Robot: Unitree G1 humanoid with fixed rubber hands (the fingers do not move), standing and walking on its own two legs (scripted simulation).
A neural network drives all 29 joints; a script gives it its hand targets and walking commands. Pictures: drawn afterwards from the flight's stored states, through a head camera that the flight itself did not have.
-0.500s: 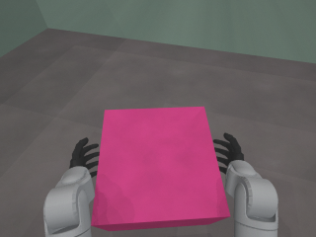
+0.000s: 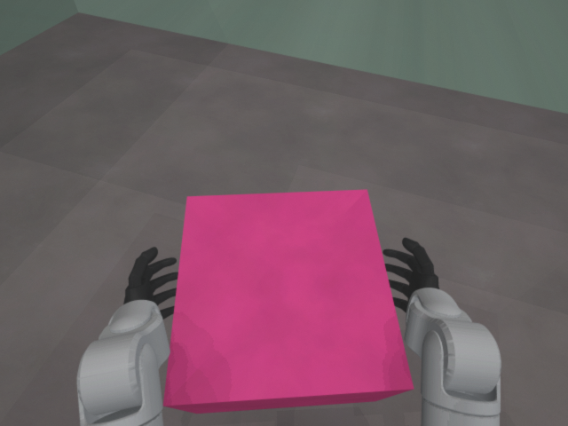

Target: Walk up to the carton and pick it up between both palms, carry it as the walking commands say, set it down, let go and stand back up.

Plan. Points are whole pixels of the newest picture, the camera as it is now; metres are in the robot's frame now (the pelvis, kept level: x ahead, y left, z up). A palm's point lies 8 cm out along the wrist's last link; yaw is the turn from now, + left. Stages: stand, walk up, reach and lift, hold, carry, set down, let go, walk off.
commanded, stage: carry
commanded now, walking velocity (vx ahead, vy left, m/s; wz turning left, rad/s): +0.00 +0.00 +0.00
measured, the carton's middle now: (282, 300) +0.30 +0.01 +0.00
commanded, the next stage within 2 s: hold in 1.76 s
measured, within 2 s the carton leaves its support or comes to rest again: neither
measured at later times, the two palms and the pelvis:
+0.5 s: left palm (142, 330) +0.23 +0.17 +0.09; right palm (437, 326) +0.22 -0.17 +0.09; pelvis -0.03 +0.00 +0.00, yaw -1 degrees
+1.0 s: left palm (149, 328) +0.23 +0.16 +0.07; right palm (437, 327) +0.23 -0.17 +0.08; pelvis -0.03 +0.00 +0.00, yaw -1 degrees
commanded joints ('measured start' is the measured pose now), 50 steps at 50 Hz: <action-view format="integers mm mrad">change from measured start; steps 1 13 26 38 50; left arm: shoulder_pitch -505 -458 -458 -433 -449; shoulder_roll -967 -932 -836 -811 -803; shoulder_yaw -821 -738 -678 -686 -671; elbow -209 -113 32 16 56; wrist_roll -449 -412 -356 -350 -327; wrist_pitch -7 0 -63 -100 -162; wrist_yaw -245 -259 -252 -245 -248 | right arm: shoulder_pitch -445 -535 -458 -417 -427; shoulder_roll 945 913 816 797 789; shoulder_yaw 681 713 612 631 621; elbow -230 -250 -42 -43 -3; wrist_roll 410 400 317 312 302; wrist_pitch -24 -8 -69 -104 -163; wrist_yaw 255 242 247 248 259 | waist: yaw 0 13 16 17 17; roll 193 -38 27 2 14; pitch -444 -408 -418 -442 -433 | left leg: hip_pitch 266 209 201 204 193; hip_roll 248 123 122 124 130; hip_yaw -300 -160 -147 -140 -151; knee -249 -178 -167 -143 -166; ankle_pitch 188 51 90 145 92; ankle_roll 71 -12 -12 -4 -11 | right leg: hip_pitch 51 175 187 198 179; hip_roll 59 -15 -6 -16 -12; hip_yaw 38 95 98 90 80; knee -70 -387 -342 -331 -325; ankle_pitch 24 188 261 297 246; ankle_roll -17 -73 -84 -81 -81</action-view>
